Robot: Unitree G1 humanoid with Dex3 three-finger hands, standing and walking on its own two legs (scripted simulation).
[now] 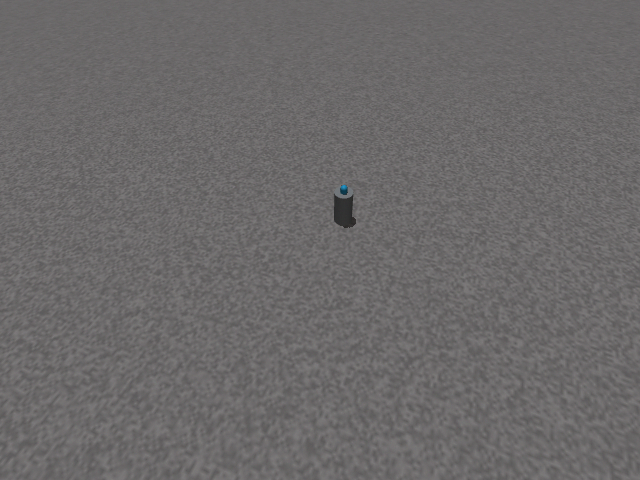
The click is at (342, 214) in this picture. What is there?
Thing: necked bottle
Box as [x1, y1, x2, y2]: [334, 185, 352, 225]
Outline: 342,185 337,187 334,191 334,220 336,223 344,225 349,223 351,220 352,190 349,187
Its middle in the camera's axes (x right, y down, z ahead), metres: +0.10 -0.16 +1.69
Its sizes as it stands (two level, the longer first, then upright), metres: 0.082 0.082 0.200
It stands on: the floor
